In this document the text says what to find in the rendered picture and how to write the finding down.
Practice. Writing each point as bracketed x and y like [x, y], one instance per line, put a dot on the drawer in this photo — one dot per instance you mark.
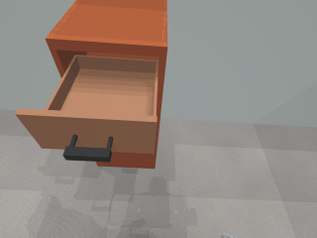
[98, 98]

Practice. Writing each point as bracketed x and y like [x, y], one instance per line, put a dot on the handle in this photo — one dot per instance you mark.
[88, 154]

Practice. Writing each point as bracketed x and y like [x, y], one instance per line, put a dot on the cabinet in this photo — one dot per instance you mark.
[126, 29]

